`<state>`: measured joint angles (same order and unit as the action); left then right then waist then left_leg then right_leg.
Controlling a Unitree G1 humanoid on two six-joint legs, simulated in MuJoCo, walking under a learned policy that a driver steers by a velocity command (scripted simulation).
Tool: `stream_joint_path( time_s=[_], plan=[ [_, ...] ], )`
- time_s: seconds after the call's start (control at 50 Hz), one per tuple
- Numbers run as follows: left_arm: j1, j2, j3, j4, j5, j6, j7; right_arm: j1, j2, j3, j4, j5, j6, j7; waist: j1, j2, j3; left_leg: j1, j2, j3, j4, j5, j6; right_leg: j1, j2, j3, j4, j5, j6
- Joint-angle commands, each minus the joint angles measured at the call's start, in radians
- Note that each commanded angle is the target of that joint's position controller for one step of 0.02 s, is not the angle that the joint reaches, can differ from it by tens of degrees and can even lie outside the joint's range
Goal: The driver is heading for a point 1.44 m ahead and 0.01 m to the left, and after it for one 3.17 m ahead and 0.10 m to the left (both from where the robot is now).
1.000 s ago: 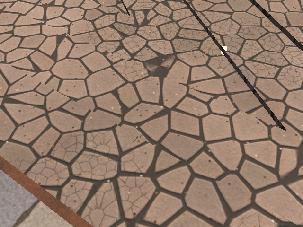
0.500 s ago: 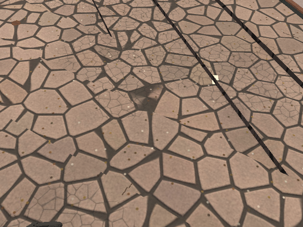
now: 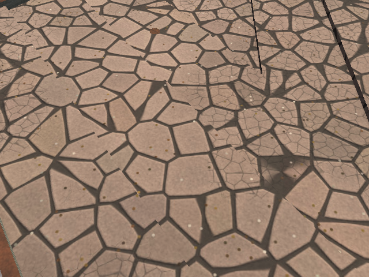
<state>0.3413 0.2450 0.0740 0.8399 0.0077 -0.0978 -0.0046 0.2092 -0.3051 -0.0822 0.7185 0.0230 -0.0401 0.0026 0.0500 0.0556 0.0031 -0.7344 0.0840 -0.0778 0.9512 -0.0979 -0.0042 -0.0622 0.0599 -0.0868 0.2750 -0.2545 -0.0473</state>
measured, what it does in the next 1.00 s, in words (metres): goes down: left foot, then right foot 0.04 m lower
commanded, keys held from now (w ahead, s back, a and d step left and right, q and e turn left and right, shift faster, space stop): w+q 0.10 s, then w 0.90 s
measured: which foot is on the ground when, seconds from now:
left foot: up 0.00-0.18, down 0.20-0.78, up 0.80-1.00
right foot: down 0.00-0.20, up 0.22-0.74, down 0.76-1.00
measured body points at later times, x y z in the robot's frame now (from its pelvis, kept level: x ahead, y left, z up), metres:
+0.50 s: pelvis +0.27 +0.06 +0.00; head +0.29 +0.07 +0.45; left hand +0.38 +0.35 -0.10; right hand +0.39 -0.20 -0.11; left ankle +0.24 +0.13 -0.74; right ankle +0.42 -0.10 -0.68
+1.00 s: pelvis +0.56 +0.02 -0.04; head +0.58 +0.01 +0.41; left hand +0.56 +0.28 -0.16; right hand +0.73 -0.22 -0.15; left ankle +0.57 +0.18 -0.67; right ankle +0.55 -0.07 -0.78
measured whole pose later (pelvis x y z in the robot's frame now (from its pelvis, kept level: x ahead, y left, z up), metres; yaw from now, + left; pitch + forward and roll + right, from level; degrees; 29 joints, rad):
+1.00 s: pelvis +0.56 +0.02 -0.04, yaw +9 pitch +3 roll +0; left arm 0.34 0.25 0.03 0.85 0.01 -0.07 -0.04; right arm 0.24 -0.28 -0.04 0.72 0.00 -0.05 -0.01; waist 0.03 0.03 -0.01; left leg -0.73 0.10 -0.01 1.25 -0.31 0.00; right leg -0.20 0.06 -0.02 0.38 -0.23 -0.07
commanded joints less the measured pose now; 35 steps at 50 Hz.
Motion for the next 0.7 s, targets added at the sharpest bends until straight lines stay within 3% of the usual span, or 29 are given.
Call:
stream_joint_path(
  time_s=[0.02, 0.1, 0.14, 0.16, 0.18, 0.2, 0.22, 0.24, 0.26, 0.28, 0.3, 0.32, 0.36, 0.4, 0.46, 0.52, 0.56, 0.64, 0.7],
  plan=[
    [-0.075, 0.15, 0.028, -0.07, -0.01, -0.013, 0.013, -0.075, 0.014, 0.017, -0.089, -0.002, -0.015, 0.024, -0.007, -0.109, 0.023, 0.04, 0.0, 0.037, -0.179, 0.156, 0.019, -0.015, -0.261, 0.068, -0.11, 0.513, -0.099],
    [-0.01, 0.179, 0.032, -0.035, -0.022, 0.007, 0.017, -0.204, 0.006, 0.02, -0.154, 0.001, -0.017, 0.052, 0.023, -0.094, 0.056, 0.025, -0.024, 0.09, -0.302, 0.115, 0.056, 0.111, -0.301, 0.012, -0.075, 0.556, -0.086],
    [0.01, 0.2, 0.033, -0.024, -0.028, 0.02, 0.017, -0.216, -0.007, 0.015, -0.178, -0.002, -0.017, 0.059, 0.003, -0.113, 0.035, 0.104, -0.072, 0.13, -0.337, 0.008, 0.09, 0.15, -0.314, -0.009, 0.002, 0.783, -0.079],
    [0.016, 0.218, 0.037, -0.02, -0.029, 0.026, 0.019, -0.192, -0.024, 0.007, -0.181, -0.004, -0.015, 0.059, -0.023, -0.135, 0.007, 0.173, -0.106, 0.155, -0.343, -0.051, 0.11, 0.165, -0.318, -0.017, 0.067, 0.946, -0.075],
    [0.018, 0.234, 0.038, -0.017, -0.027, 0.033, 0.021, -0.113, -0.06, -0.011, -0.169, -0.004, -0.013, 0.056, -0.075, -0.148, -0.044, 0.294, -0.139, 0.168, -0.364, -0.08, 0.136, 0.164, -0.316, -0.026, 0.182, 1.064, -0.068],
    [0.006, 0.236, 0.033, -0.018, -0.03, 0.036, 0.024, 0.031, -0.105, -0.036, -0.132, -0.002, -0.012, 0.045, -0.159, -0.132, -0.118, 0.527, -0.156, 0.157, -0.446, 0.002, 0.171, 0.084, -0.292, -0.056, 0.356, 1.037, -0.044],
    [0.002, 0.209, 0.017, -0.045, -0.009, 0.025, 0.027, 0.204, -0.193, -0.062, -0.096, -0.011, -0.002, 0.024, -0.224, -0.045, -0.236, 0.876, 0.011, -0.069, -0.407, 0.086, 0.233, -0.18, -0.253, -0.07, 0.658, 0.696, -0.013],
    [0.127, 0.071, -0.031, -0.07, 0.007, 0.0, 0.003, 0.185, -0.258, -0.061, -0.092, -0.007, -0.01, 0.022, -0.106, 0.173, -0.362, 1.166, 0.282, -0.609, -0.49, -0.01, 0.421, -0.573, -0.057, 0.014, 1.002, -0.313, 0.032],
    [0.032, 0.181, -0.005, -0.059, -0.027, -0.026, -0.012, 0.238, -0.17, -0.039, -0.096, -0.006, -0.008, 0.019, -0.189, 0.062, -0.406, 1.153, 0.282, -0.66, -0.571, -0.096, 0.402, -0.649, -0.077, 0.181, 1.084, -0.336, 0.022],
    [-0.068, 0.201, 0.003, -0.103, -0.058, -0.033, -0.016, 0.171, -0.145, -0.027, -0.088, -0.009, -0.012, 0.02, -0.178, 0.039, -0.233, 1.018, 0.241, -0.484, -0.599, -0.027, 0.355, -0.713, -0.116, 0.165, 1.064, -0.248, 0.019],
    [-0.099, 0.182, -0.003, -0.11, -0.047, -0.035, -0.01, 0.105, -0.121, -0.018, -0.089, -0.009, -0.016, 0.021, -0.135, -0.029, -0.14, 0.865, 0.193, -0.368, -0.618, 0.058, 0.317, -0.692, -0.156, 0.151, 0.982, -0.168, 0.02],
    [-0.104, 0.179, 0.002, -0.103, -0.026, -0.029, -0.004, 0.049, -0.093, -0.01, -0.093, -0.017, -0.02, 0.022, -0.098, -0.042, -0.082, 0.738, 0.161, -0.29, -0.645, 0.142, 0.297, -0.643, -0.181, 0.143, 0.915, -0.125, 0.031],
    [-0.046, 0.158, 0.004, -0.09, -0.02, -0.001, -0.001, 0.006, -0.066, -0.001, -0.099, -0.028, -0.03, 0.024, -0.037, -0.012, -0.064, 0.595, 0.127, -0.22, -0.713, 0.175, 0.294, -0.534, -0.204, 0.147, 0.852, -0.078, 0.048],
    [-0.046, 0.125, -0.003, -0.087, -0.009, 0.018, 0.003, 0.009, -0.088, -0.008, -0.08, -0.022, -0.045, 0.023, -0.025, -0.022, -0.05, 0.522, 0.115, -0.155, -0.762, 0.208, 0.308, -0.51, -0.205, 0.129, 0.778, -0.017, 0.079],
    [-0.133, 0.116, -0.003, -0.109, -0.005, 0.019, 0.007, 0.045, -0.105, -0.013, -0.044, -0.023, -0.056, 0.01, -0.045, -0.016, -0.006, 0.511, 0.076, -0.068, -0.777, 0.22, 0.275, -0.556, -0.203, 0.137, 0.61, 0.223, 0.094],
    [-0.231, 0.089, -0.015, -0.131, -0.007, 0.005, -0.008, 0.085, -0.108, -0.012, -0.017, -0.012, -0.049, -0.004, -0.083, -0.007, 0.013, 0.512, 0.045, -0.014, -0.752, 0.107, 0.229, -0.514, -0.173, 0.131, 0.386, 0.441, 0.083],
    [-0.285, 0.092, -0.017, -0.146, -0.014, 0.001, -0.021, 0.121, -0.124, -0.017, 0.004, -0.007, -0.047, -0.008, -0.105, -0.006, 0.025, 0.52, 0.066, -0.029, -0.729, 0.035, 0.223, -0.49, -0.157, 0.134, 0.311, 0.5, 0.072],
    [-0.354, 0.112, -0.017, -0.178, -0.017, 0.002, -0.049, 0.176, -0.136, -0.023, 0.035, -0.002, -0.039, -0.017, -0.129, -0.009, 0.055, 0.636, 0.132, -0.091, -0.604, -0.013, 0.212, -0.563, -0.158, 0.168, 0.233, 0.413, 0.03],
    [-0.338, 0.126, -0.015, -0.177, -0.025, 0.001, -0.059, 0.201, -0.148, -0.029, 0.049, -0.009, -0.019, -0.022, -0.12, 0.003, 0.054, 0.685, 0.157, -0.13, -0.513, 0.086, 0.19, -0.525, -0.141, 0.146, 0.209, 0.242, 0.006]
  ],
)
Keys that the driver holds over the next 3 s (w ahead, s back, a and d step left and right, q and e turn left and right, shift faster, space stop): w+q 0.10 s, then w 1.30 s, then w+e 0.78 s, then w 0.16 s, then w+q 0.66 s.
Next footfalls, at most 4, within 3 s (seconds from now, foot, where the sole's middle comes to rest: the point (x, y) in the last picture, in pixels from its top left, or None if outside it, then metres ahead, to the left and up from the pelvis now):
0.20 left None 0.28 0.14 -0.78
0.76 right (223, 252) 0.59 -0.06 -0.82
1.30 left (156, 185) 0.88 0.22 -0.82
1.84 right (209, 134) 1.18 -0.01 -0.82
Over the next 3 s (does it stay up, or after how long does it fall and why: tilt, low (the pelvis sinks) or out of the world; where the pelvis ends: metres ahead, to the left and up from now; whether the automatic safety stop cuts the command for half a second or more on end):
stays up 1.62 -0.03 -0.07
